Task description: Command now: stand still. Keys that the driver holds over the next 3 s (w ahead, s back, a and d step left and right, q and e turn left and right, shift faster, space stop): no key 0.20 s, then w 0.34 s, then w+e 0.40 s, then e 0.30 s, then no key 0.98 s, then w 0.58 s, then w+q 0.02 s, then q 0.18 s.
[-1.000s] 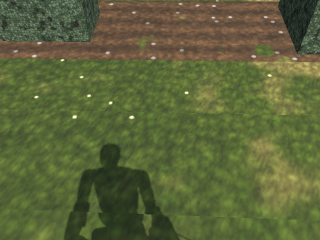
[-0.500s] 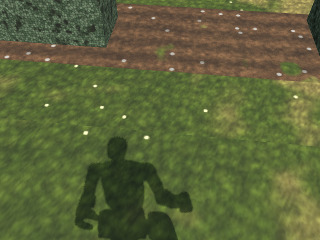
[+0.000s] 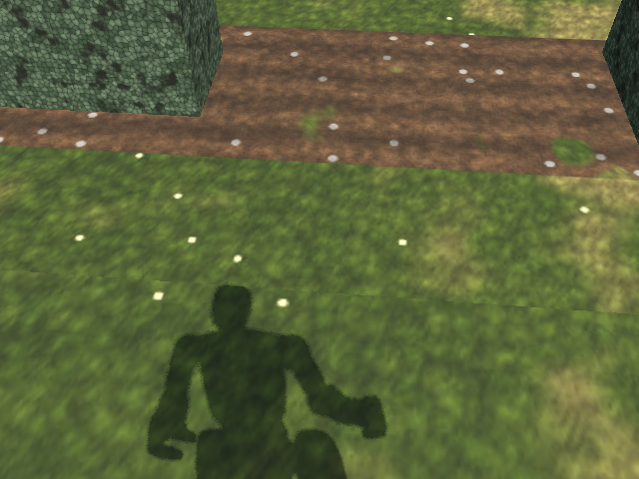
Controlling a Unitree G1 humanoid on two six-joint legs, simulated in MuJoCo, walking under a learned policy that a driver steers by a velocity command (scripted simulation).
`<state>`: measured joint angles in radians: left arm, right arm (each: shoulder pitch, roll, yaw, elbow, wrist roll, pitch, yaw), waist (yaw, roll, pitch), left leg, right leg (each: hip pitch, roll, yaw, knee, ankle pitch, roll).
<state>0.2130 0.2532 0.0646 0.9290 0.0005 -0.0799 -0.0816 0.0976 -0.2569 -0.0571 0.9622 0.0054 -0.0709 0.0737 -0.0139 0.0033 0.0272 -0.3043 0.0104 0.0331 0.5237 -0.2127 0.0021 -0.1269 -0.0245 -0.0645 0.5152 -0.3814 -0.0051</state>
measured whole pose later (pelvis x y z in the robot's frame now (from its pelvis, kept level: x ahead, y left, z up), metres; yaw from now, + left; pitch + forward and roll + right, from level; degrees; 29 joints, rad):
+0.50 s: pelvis +0.07 +0.03 +0.00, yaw -1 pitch -3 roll +2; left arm 0.40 0.24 0.06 1.04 0.07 -0.07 -0.04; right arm 0.18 -0.24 -0.06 0.99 -0.07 -0.14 0.03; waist 0.00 -0.04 0.06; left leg -0.15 -0.05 0.08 0.52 -0.32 0.06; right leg -0.13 -0.05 0.05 0.86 -0.51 -0.08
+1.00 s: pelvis +0.33 -0.06 -0.09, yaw -12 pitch +0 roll +6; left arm 0.08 0.16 -0.01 0.87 0.09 -0.04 -0.07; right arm 0.71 -0.17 0.02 1.12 -0.08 -0.08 -0.03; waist -0.16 -0.06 0.01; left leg 0.30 -0.01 0.25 0.51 -0.77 -0.08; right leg -0.52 -0.16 0.01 0.43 0.36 -0.04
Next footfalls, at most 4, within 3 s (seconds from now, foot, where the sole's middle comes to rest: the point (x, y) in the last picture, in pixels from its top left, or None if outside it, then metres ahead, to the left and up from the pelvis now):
1.04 right None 0.51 -0.23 -0.94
1.44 left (353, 415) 0.72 -0.05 -0.94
2.88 right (480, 349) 0.90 -0.40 -0.94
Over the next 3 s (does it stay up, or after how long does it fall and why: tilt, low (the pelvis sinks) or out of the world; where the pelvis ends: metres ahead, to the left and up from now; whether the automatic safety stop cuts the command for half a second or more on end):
stays up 0.84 -0.27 -0.17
